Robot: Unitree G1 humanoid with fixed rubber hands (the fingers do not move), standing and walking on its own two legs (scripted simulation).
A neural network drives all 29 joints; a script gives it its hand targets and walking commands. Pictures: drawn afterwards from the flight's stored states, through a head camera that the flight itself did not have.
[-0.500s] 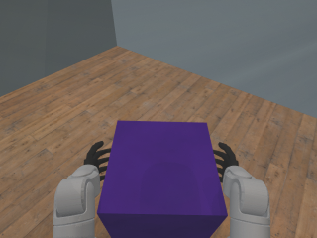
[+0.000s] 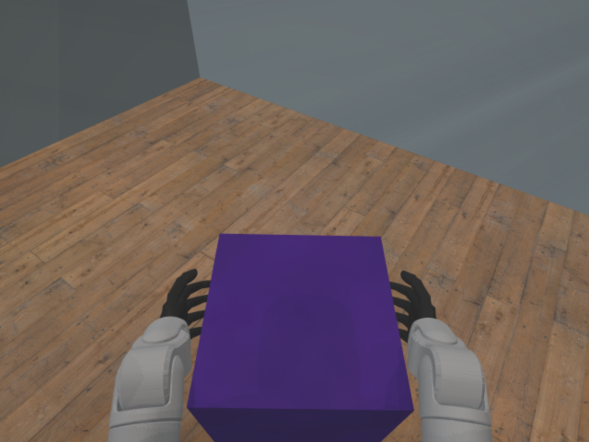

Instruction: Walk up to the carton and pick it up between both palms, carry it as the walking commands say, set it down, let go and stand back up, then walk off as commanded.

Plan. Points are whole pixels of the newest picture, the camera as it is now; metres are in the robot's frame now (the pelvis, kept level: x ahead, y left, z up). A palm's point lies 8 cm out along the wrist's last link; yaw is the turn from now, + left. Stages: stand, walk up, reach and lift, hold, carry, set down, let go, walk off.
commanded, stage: carry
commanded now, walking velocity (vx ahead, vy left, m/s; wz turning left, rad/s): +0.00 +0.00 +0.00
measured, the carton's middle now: (297, 347) +0.28 +0.00 -0.03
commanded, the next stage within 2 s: hold in 1.24 s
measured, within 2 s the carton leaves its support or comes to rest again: neither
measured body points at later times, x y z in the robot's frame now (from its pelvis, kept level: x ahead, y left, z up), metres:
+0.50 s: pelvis +0.00 +0.01 +0.00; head -0.02 +0.01 +0.45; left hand +0.28 +0.17 +0.04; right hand +0.28 -0.15 +0.04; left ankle +0.04 +0.12 -0.73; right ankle -0.04 -0.05 -0.73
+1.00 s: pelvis +0.00 +0.03 +0.00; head -0.02 +0.03 +0.45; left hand +0.28 +0.19 +0.04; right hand +0.28 -0.14 +0.04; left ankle +0.04 +0.12 -0.73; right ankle -0.04 -0.05 -0.73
